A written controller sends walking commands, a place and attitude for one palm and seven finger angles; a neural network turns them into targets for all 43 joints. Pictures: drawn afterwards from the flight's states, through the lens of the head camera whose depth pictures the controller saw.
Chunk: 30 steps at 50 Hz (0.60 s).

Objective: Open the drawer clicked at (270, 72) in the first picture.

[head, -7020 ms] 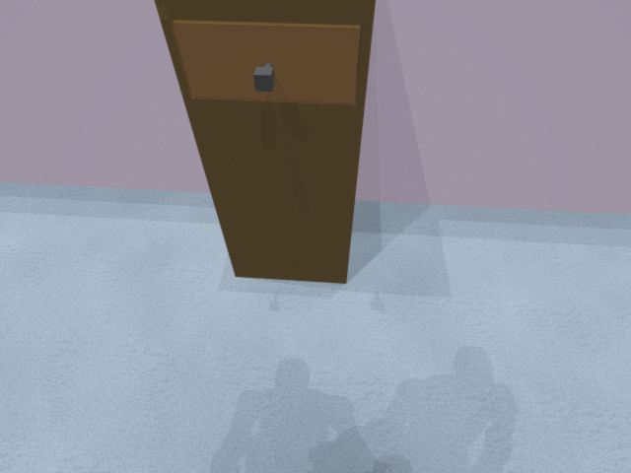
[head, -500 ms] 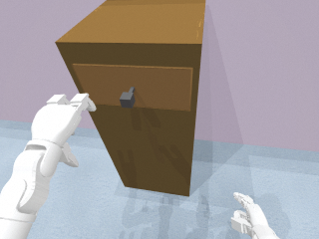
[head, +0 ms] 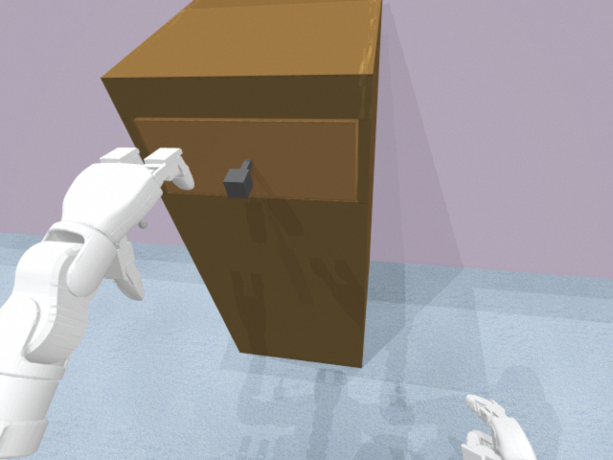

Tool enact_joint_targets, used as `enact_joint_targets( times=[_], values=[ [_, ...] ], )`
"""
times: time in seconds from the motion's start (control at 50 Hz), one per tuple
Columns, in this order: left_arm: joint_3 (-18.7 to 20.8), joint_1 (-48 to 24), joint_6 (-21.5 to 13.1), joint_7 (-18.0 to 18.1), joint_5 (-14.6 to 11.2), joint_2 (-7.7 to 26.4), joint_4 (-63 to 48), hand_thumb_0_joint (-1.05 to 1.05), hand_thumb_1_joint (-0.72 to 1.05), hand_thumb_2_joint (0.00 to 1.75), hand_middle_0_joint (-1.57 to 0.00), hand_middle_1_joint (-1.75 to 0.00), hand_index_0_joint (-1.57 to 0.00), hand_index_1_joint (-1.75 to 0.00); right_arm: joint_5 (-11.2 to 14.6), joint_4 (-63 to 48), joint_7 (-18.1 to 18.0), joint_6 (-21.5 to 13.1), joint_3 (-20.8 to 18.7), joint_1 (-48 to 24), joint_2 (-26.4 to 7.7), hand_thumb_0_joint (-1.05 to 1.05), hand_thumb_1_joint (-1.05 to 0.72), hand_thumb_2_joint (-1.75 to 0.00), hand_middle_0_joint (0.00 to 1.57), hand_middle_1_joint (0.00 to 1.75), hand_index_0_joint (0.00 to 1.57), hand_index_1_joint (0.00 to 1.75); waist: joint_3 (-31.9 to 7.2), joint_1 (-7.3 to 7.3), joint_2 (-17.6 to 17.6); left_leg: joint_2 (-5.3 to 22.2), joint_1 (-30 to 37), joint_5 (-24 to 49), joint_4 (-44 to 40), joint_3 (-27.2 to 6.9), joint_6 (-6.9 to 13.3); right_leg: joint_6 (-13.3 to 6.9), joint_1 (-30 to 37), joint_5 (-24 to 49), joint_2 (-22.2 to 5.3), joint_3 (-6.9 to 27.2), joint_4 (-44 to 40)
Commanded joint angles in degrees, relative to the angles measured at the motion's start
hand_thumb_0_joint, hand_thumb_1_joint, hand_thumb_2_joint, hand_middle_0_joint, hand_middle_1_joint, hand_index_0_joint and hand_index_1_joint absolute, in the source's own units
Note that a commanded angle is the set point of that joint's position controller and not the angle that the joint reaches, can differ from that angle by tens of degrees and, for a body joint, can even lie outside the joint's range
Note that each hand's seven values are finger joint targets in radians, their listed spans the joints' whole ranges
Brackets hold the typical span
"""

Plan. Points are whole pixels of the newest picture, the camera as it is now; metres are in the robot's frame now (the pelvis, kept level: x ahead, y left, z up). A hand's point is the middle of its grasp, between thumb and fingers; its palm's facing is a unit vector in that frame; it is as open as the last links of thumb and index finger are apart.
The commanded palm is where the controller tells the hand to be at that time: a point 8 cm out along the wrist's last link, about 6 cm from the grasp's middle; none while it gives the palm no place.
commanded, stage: raise the hand with hooked fingers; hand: left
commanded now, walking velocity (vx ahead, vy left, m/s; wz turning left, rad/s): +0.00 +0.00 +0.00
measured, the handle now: (242, 176) +0.54 +0.19 +0.08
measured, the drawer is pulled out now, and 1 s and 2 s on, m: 0.00 0.00 0.00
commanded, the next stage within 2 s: move the hooked fingers above the handle in 0.12 s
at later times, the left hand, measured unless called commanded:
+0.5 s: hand (156, 214) +0.34 +0.22 +0.18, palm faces +0.09 -0.02 -1.00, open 13.8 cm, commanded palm +0.31 +0.23 +0.24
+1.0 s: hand (188, 190) +0.40 +0.21 +0.16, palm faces +0.06 -0.02 -1.00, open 13.8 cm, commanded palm +0.37 +0.21 +0.22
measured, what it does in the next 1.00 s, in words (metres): stands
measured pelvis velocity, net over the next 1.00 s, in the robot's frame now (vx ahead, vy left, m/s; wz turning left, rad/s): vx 0.02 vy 0.00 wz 0.01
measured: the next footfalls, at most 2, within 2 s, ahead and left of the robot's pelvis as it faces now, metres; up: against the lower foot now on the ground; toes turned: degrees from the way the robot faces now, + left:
none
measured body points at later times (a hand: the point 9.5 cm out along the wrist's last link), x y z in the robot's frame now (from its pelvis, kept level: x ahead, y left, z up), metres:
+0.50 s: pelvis +0.00 -0.01 +0.00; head +0.00 -0.05 +0.45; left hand +0.33 +0.22 +0.23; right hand +0.20 -0.22 -0.11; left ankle +0.01 +0.11 -0.74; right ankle +0.02 -0.13 -0.74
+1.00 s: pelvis +0.02 +0.00 +0.00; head +0.03 -0.04 +0.45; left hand +0.39 +0.21 +0.22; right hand +0.18 -0.24 -0.13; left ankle +0.01 +0.11 -0.74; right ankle +0.02 -0.13 -0.74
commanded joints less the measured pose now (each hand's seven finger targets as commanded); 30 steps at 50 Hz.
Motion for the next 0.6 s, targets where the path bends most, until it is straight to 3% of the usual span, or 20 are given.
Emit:
enact_joint_targets(
  times=[0.0, 0.04, 0.08, 0.16, 0.2, 0.28, 0.3, 0.34, 0.4, 0.46, 0.48, 0.58],
  values=[
    [12.95, -20.43, -1.55, 5.65, -0.2, 16.45, -9.18, 0.0, -0.5, 0.3, -0.3, -1.2, -0.3, -1.2, 0.04, -8.35, -0.43, -3.49, -1.86, -9.88, -4.76, 0.0, -0.9, -0.9, 0.2, 0.3, 0.2, 0.3, -13.36, 1.68, -3.47, -0.53, -0.25, 8.96, -3.08, 0.44, 0.36, -2.07, 7.58, 4.1, 1.64, -1.05, -3.21],
    [12.05, -20.92, -0.9, 6.67, 0.19, 15.56, -8.26, 0.0, -0.5, 0.3, -0.3, -1.2, -0.3, -1.2, 0.24, -7.99, -0.36, -3.47, -1.91, -10.09, -4.84, 0.0, -0.9, -0.9, 0.2, 0.3, 0.2, 0.3, -12.97, 1.72, -1.86, -0.59, -0.44, 8.85, -3.31, 0.55, 0.11, -2.15, 7.11, 3.92, 1.62, -0.99, -3.25],
    [11.35, -21.86, -0.09, 6.85, 0.52, 15.38, -7.89, 0.0, -0.5, 0.3, -0.3, -1.2, -0.3, -1.2, 0.15, -7.82, -0.41, -3.73, -1.88, -10.47, -4.79, 0.0, -0.9, -0.9, 0.2, 0.3, 0.2, 0.3, -14.7, 1.59, -2.97, -0.79, 0.0, 8.65, -2.9, 0.77, 0.31, -2.0, 7.96, 4.06, 1.31, -0.59, -3.25],
    [7.63, -19.58, 2.16, 5.12, 0.84, 11.94, -6.38, 0.0, -0.5, 0.3, -0.3, -1.2, -0.3, -1.2, 0.77, -8.35, -0.42, -3.49, -1.73, -11.59, -4.79, 0.0, -0.9, -0.9, 0.2, 0.3, 0.2, 0.3, -12.75, 0.94, -3.9, -0.64, -0.42, 7.42, -2.74, 0.78, 0.43, -1.92, 6.56, 3.75, 1.61, -0.42, -3.52],
    [6.81, -19.42, 2.32, 3.98, 1.0, 12.36, -6.43, 0.0, -0.5, 0.3, -0.3, -1.2, -0.3, -1.2, 0.5, -8.39, -0.66, -3.2, -1.61, -11.11, -4.94, 0.0, -0.9, -0.9, 0.2, 0.3, 0.2, 0.3, -12.21, 0.76, -5.69, -0.67, -0.92, 5.87, -3.19, 0.99, 0.59, -1.67, 6.57, 2.29, 1.24, -0.65, -3.69],
    [4.1, -25.44, 1.05, 2.92, 1.94, 11.11, -4.41, 0.0, -0.5, 0.3, -0.3, -1.2, -0.3, -1.2, 0.38, -7.82, -1.33, -3.41, -1.13, -10.65, -4.71, 0.0, -0.9, -0.9, 0.2, 0.3, 0.2, 0.3, -11.6, -0.66, -5.56, -0.71, -0.62, 4.28, -3.15, 0.85, 0.59, -1.61, 4.5, 0.02, 1.35, -1.08, -4.33],
    [5.11, -26.36, 0.37, 3.13, 1.75, 12.03, -3.57, 0.0, -0.5, 0.3, -0.3, -1.2, -0.3, -1.2, 0.34, -7.49, -1.52, -3.46, -1.37, -9.75, -4.79, 0.0, -0.9, -0.9, 0.2, 0.3, 0.2, 0.3, -11.5, -0.62, -6.27, -0.66, -0.54, 4.26, -3.18, 0.66, 0.66, -1.64, 4.5, 0.19, 1.4, -1.1, -4.55],
    [7.52, -28.12, -0.61, 3.79, 2.33, 14.82, -1.34, 0.0, -0.5, 0.3, -0.3, -1.2, -0.3, -1.2, 0.24, -7.08, -1.93, -3.28, -1.32, -9.3, -5.02, 0.0, -0.9, -0.9, 0.2, 0.3, 0.2, 0.3, -12.54, -0.22, -6.14, -0.79, -0.78, 4.99, -3.15, 0.68, 0.64, -1.76, 5.26, 0.92, 1.39, -1.03, -4.42],
    [7.89, -30.78, -1.83, 5.02, 2.41, 14.8, 1.29, 0.0, -0.5, 0.3, -0.3, -1.2, -0.3, -1.2, 0.22, -6.39, -1.98, -3.38, -1.48, -8.52, -4.72, 0.0, -0.9, -0.9, 0.2, 0.3, 0.2, 0.3, -14.39, -0.17, -4.45, -0.85, -0.56, 6.42, -2.82, 0.71, 0.41, -2.0, 6.03, 2.17, 1.36, -1.11, -4.03],
    [5.89, -32.25, -1.69, 5.68, 2.6, 12.51, 2.32, 0.0, -0.5, 0.3, -0.3, -1.2, -0.3, -1.2, 0.53, -6.68, -1.58, -3.17, -1.57, -8.83, -4.62, 0.0, -0.9, -0.9, 0.2, 0.3, 0.2, 0.3, -14.82, -0.27, -2.84, -0.84, -0.02, 7.99, -2.54, 0.73, 0.22, -2.2, 5.5, 3.89, 1.75, -1.09, -3.87],
    [3.31, -33.38, -1.34, 5.61, 2.99, 10.33, 3.97, 0.0, -0.5, 0.3, -0.3, -1.2, -0.3, -1.2, 0.42, -6.39, -1.5, -2.9, -1.47, -8.42, -4.42, 0.0, -0.9, -0.9, 0.2, 0.3, 0.2, 0.3, -13.81, -0.81, -3.71, -0.75, -0.46, 7.66, -2.89, 0.84, 0.13, -2.25, 4.88, 3.38, 1.44, -1.47, -3.84],
    [1.44, -34.32, -0.35, 5.78, 4.3, 9.07, 3.06, 0.0, -0.5, 0.3, -0.3, -1.2, -0.3, -1.2, 0.41, -7.17, -0.89, -2.5, -1.91, -7.64, -4.65, 0.0, -0.9, -0.9, 0.2, 0.3, 0.2, 0.3, -17.72, -0.37, -4.46, -0.74, 0.52, 11.73, -2.29, 0.64, 0.29, -2.62, 6.66, 7.71, 1.45, -1.41, -2.45]
  ],
)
